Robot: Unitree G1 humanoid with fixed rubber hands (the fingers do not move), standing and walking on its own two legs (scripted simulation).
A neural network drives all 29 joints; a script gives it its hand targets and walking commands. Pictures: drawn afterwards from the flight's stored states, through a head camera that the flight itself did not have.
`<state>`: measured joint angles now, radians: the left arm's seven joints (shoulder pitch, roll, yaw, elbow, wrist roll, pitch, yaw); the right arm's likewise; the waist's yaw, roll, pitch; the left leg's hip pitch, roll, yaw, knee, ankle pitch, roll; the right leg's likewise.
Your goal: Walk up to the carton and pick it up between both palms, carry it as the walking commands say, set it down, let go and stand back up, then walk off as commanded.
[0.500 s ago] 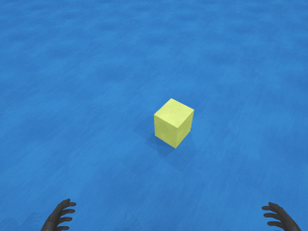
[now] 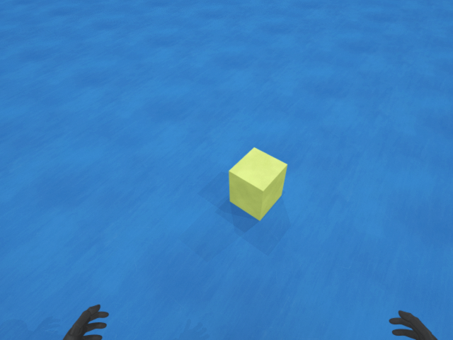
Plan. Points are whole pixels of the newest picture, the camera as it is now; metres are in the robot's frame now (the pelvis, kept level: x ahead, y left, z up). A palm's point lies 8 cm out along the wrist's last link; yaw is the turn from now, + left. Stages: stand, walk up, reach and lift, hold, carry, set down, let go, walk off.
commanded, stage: stand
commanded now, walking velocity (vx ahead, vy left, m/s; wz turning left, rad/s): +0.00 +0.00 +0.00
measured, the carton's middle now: (257, 183) +0.96 -0.09 -0.64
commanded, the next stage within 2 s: walk up in 1.34 s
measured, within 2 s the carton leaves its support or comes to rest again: neither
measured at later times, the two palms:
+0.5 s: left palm out of the picture +0.11 +0.31 -0.08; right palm out of the picture +0.10 -0.31 -0.08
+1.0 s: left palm out of the picture +0.10 +0.31 -0.09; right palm out of the picture +0.10 -0.31 -0.08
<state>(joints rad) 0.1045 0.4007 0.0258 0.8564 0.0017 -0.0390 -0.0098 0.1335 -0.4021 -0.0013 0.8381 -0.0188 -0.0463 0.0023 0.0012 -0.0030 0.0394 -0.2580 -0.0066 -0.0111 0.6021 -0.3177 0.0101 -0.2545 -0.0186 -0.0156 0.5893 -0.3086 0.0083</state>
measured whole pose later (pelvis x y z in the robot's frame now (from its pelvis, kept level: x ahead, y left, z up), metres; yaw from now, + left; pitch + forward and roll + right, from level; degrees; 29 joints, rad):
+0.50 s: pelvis -0.01 +0.00 +0.02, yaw +0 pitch -2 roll +0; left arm 0.08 0.40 0.02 1.00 0.01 -0.02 -0.01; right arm 0.11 -0.40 0.01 0.99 -0.02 -0.04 0.01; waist 0.00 -0.01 0.05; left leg -0.16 -0.01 -0.01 0.40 -0.21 0.01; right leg -0.16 -0.02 -0.01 0.39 -0.20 0.01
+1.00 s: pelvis +0.00 +0.00 +0.02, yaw +0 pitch -2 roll +0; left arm 0.08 0.41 0.02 1.05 0.01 -0.02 0.00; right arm 0.09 -0.40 0.01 1.05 -0.01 -0.02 0.01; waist 0.00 -0.01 0.05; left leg -0.13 0.00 -0.02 0.35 -0.19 0.00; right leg -0.12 -0.02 -0.02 0.34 -0.18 0.01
